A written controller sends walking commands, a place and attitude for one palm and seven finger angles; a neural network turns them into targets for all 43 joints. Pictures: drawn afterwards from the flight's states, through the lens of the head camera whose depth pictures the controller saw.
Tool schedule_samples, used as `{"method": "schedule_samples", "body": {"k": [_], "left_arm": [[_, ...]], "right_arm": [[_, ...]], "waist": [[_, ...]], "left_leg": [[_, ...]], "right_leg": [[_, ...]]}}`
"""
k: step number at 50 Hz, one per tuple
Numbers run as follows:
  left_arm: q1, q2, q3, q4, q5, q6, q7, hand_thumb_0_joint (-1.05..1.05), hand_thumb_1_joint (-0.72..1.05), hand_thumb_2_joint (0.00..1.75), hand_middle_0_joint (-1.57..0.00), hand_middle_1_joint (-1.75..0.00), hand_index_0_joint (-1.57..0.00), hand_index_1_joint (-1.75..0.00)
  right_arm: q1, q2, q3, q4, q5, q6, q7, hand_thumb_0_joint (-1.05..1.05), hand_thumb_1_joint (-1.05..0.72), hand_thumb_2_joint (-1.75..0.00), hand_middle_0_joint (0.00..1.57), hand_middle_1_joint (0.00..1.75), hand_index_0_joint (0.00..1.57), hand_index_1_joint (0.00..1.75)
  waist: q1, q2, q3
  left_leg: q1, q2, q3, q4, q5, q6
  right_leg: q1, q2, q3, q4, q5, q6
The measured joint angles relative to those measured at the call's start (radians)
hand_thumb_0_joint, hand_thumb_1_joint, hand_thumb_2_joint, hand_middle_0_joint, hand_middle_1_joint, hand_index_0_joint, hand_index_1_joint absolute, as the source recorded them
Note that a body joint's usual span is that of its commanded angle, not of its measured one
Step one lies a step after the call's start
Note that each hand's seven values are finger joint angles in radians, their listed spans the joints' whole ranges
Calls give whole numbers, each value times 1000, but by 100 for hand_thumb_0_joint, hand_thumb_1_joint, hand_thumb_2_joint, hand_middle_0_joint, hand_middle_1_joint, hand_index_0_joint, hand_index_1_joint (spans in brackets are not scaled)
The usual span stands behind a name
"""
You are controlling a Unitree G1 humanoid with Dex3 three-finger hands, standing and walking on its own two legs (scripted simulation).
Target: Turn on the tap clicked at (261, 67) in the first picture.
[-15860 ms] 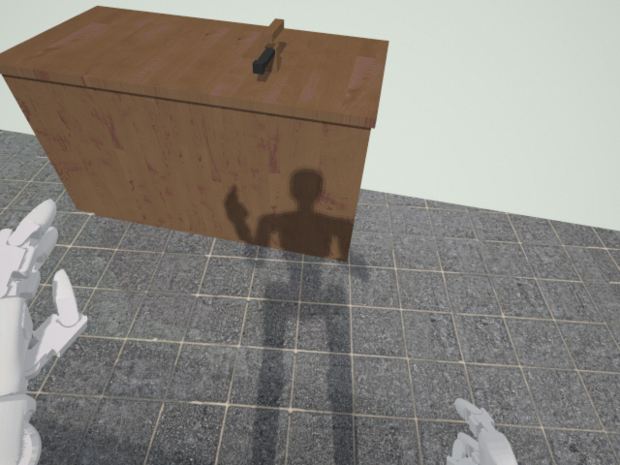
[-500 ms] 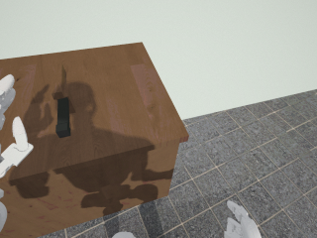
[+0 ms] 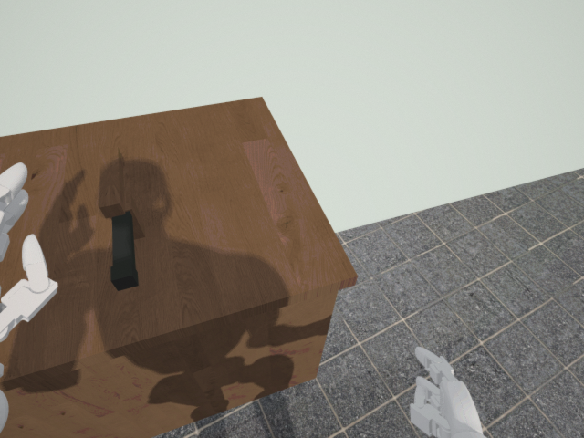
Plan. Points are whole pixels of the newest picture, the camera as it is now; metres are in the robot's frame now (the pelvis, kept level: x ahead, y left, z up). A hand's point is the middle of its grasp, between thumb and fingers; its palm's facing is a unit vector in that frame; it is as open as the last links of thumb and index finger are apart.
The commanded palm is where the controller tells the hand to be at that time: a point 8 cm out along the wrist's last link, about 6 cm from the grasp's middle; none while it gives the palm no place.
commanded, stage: come to a stop and stand still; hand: left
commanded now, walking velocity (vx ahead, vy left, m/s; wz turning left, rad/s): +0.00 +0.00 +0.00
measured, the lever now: (124, 276) +0.31 +0.27 +0.03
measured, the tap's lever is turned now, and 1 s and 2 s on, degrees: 0 0 0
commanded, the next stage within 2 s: look again from close up in 0.94 s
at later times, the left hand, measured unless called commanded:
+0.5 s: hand (69, 272) +0.24 +0.26 +0.15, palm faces +0.26 -0.86 -0.43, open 7.4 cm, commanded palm +0.18 +0.30 +0.18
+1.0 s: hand (32, 256) +0.25 +0.30 +0.16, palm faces +0.36 -0.86 -0.35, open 7.4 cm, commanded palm +0.19 +0.33 +0.18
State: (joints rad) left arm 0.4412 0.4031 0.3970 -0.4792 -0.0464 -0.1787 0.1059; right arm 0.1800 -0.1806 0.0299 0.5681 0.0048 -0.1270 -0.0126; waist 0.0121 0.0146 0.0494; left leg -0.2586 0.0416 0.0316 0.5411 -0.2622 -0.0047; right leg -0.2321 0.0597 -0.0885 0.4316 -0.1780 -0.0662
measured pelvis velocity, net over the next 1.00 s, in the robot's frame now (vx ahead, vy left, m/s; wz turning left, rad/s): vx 0.03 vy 0.05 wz -0.01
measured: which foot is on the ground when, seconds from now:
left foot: down 0.00-1.00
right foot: down 0.00-1.00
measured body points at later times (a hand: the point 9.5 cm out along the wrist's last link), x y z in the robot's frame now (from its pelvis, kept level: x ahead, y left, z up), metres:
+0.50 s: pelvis +0.02 +0.03 +0.00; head +0.05 +0.04 +0.45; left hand +0.22 +0.30 +0.18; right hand +0.17 -0.21 -0.08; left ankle +0.02 +0.11 -0.74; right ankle +0.04 -0.08 -0.74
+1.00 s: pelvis +0.03 +0.05 +0.00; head +0.06 +0.08 +0.45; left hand +0.23 +0.34 +0.18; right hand +0.23 -0.17 -0.05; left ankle +0.02 +0.11 -0.74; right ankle +0.04 -0.08 -0.74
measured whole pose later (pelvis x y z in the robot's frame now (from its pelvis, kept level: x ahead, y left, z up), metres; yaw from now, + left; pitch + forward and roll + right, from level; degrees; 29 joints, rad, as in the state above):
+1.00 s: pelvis +0.03 +0.05 +0.00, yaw +0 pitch +0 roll -2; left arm 0.41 0.37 0.36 -0.49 -0.05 -0.22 0.09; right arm 0.17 -0.19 0.03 0.55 0.00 -0.11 -0.01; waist 0.03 -0.05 0.06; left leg -0.20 -0.05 0.03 0.47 -0.27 0.07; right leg -0.19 -0.01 -0.05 0.40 -0.20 0.01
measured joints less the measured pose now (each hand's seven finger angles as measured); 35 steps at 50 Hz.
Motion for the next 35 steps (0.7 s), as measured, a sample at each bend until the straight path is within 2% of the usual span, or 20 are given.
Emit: {"method": "schedule_samples", "body": {"k": [5,9,10,11,13,16,19,22,24,28,32,35], "left_arm": [[5,-78,-54,26,-5,44,23,1,89,90,-21,-30,-21,-30],[-3,-87,-84,15,4,50,31,1,89,90,-21,-30,-21,-30],[-53,-47,-71,21,43,49,8,1,88,90,-21,-30,-21,-30],[-129,10,-44,57,60,16,-14,1,88,90,-21,-30,-21,-30],[-242,72,17,145,38,-46,-27,1,88,90,-22,-30,-22,-30],[-223,44,54,140,-4,-63,-10,1,89,90,-21,-30,-21,-30],[-90,-7,-1,60,-14,-83,-12,1,89,90,-20,-30,-21,-30],[8,-18,-60,28,-6,-92,-34,1,89,90,-21,-30,-21,-30],[28,-6,-64,33,-2,-89,-43,1,89,90,-21,-30,-21,-30],[-17,2,-32,57,-3,-76,-35,1,88,90,-22,-30,-22,-30],[-72,-32,-19,43,-3,-70,-15,1,88,90,-21,-30,-22,-30],[-85,-57,-35,24,2,-70,-8,1,89,90,-21,-30,-21,-30]], "right_arm": [[22,-39,-14,34,-1,16,-24,1,-91,-89,21,30,20,30],[40,-47,-20,48,-3,25,-38,1,-91,-89,20,30,20,30],[58,-45,-29,41,-10,10,-42,1,-91,-89,20,30,20,30],[70,-42,-31,45,-12,-6,-43,1,-91,-89,20,30,20,30],[66,-41,-26,52,-5,-19,-25,1,-91,-89,20,30,20,30],[50,-52,-28,35,4,-29,14,1,-91,-89,20,30,20,30],[47,-53,-32,23,7,-33,24,1,-91,-89,20,30,20,30],[55,-39,-30,22,7,-25,10,1,-91,-89,20,30,20,30],[60,-26,-22,26,6,-20,-2,1,-91,-89,20,30,20,30],[62,-9,-6,35,3,-25,-10,1,-91,-89,20,30,20,30],[40,-4,3,43,-2,-37,0,1,-91,-89,20,30,20,30],[14,-3,6,39,-6,-37,8,1,-91,-89,21,30,20,30]], "waist": [[8,-2,-24],[2,-27,-21],[17,-30,-14],[30,-39,-9],[43,-46,4],[12,-32,16],[-17,-19,7],[-25,-21,-2],[-18,-31,-1],[10,-47,11],[31,-54,14],[33,-56,8]], "left_leg": [[10,-22,-25,-23,11,11],[40,-35,-22,-68,22,14],[31,-31,-28,-62,23,14],[13,-30,-35,-50,22,13],[-4,-24,-32,-36,19,11],[6,-31,-9,-44,18,19],[23,-47,13,-64,18,35],[33,-61,17,-76,17,47],[37,-69,14,-80,15,51],[42,-79,2,-75,10,57],[48,-83,-6,-70,1,61],[53,-84,-6,-67,-5,64]], "right_leg": [[0,1,12,-9,-3,3],[15,-11,16,-22,-4,10],[14,-8,10,-27,-2,16],[3,-6,3,-26,1,15],[-11,-1,5,-24,7,8],[-15,-8,28,-16,8,18],[-16,-24,49,-6,-2,34],[-14,-38,55,1,-15,45],[-12,-45,52,6,-22,49],[-4,-56,40,14,-35,54],[11,-60,33,8,-40,59],[22,-60,33,-2,-39,64]]}}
